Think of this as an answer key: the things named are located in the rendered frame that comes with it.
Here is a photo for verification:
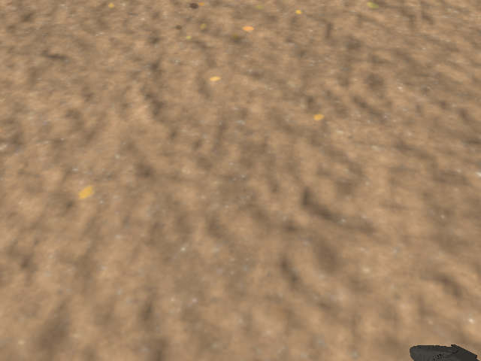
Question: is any robot right hand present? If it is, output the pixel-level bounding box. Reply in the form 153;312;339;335
410;344;479;361

